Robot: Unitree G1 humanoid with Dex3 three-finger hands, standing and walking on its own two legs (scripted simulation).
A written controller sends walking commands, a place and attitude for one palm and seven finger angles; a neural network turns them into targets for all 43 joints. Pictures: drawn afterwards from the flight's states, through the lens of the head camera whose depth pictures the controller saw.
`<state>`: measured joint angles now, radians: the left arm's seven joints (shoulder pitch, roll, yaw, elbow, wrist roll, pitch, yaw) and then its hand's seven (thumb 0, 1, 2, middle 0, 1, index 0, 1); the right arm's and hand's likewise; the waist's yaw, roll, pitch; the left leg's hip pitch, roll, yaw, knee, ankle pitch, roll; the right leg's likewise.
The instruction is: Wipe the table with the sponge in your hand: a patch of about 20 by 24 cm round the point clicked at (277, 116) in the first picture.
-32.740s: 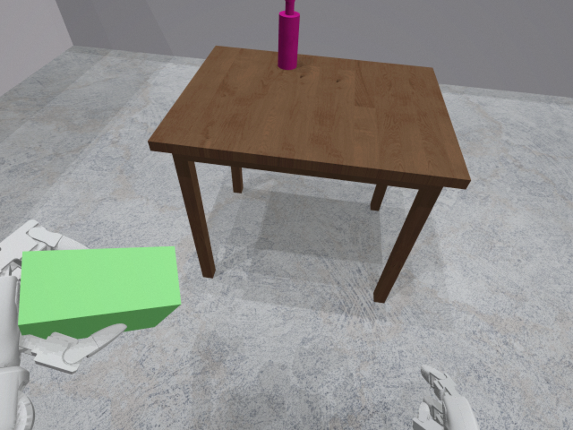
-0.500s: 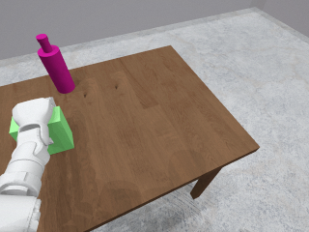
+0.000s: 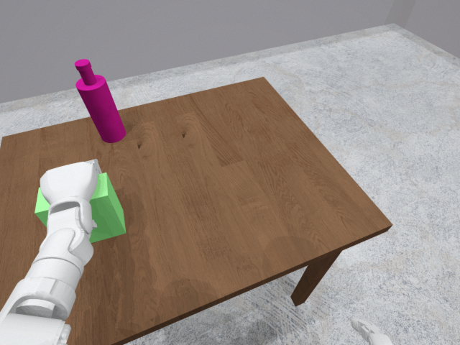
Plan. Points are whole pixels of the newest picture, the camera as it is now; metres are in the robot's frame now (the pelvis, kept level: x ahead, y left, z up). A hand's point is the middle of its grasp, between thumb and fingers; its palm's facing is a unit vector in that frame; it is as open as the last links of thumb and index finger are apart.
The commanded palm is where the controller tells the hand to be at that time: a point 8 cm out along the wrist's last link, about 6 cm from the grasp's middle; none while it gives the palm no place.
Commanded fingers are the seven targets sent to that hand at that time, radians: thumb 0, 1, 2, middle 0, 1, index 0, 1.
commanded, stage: wipe back along the first lane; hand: left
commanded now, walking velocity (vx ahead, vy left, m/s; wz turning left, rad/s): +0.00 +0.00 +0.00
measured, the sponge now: (89, 218) +0.34 +0.33 -0.03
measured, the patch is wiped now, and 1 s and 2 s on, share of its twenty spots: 1.00 1.00 1.00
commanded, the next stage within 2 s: lift the sponge slowly off the table in 0.90 s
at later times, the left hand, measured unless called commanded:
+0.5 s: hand (85, 221) +0.31 +0.30 +0.03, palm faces -0.02 -0.04 -1.00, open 10.3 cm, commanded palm +0.26 +0.27 +0.06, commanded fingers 0.00 0.10 1.30 -1.20 -1.60 -1.20 -1.60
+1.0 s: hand (84, 249) +0.26 +0.27 +0.03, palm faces +0.01 -0.06 -1.00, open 10.3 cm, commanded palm +0.21 +0.26 +0.06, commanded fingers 0.00 0.10 1.30 -1.20 -1.60 -1.20 -1.60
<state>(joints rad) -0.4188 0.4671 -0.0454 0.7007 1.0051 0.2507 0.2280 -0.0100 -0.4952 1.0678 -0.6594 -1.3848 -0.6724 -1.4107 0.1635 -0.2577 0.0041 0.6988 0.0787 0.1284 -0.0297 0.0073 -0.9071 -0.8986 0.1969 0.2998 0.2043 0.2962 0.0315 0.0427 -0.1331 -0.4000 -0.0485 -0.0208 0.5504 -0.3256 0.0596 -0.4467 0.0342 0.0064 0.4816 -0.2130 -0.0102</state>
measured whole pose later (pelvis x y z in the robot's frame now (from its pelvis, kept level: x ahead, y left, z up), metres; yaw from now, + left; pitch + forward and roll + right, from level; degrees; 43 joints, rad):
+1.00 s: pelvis +0.00 +0.00 +0.00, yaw -1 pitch +4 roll -1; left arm 0.04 0.37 -0.13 0.16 0.99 0.42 0.23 0.00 -0.49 1.07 -0.65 -1.39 -0.67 -1.41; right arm 0.06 -0.25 0.03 0.68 0.08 0.08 -0.02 0.01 -0.91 -0.90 0.20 0.30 0.20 0.30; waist 0.09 0.06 -0.10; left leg -0.25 -0.05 -0.01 0.50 -0.32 0.06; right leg -0.32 0.03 0.02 0.47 -0.22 -0.01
